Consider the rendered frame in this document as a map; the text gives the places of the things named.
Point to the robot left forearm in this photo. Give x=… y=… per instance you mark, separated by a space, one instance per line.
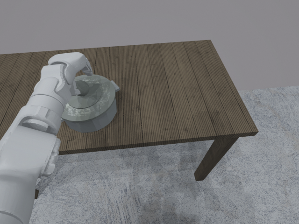
x=47 y=103

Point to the pot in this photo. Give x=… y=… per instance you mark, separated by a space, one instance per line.
x=98 y=123

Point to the lid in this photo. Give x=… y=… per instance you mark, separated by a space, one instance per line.
x=98 y=101

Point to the knob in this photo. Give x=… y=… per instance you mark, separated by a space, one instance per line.
x=83 y=87

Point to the robot left hand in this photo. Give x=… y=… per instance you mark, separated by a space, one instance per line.
x=79 y=62

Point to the robot left upper arm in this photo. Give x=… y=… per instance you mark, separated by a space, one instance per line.
x=28 y=155

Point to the table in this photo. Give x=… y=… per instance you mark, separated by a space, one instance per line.
x=170 y=93

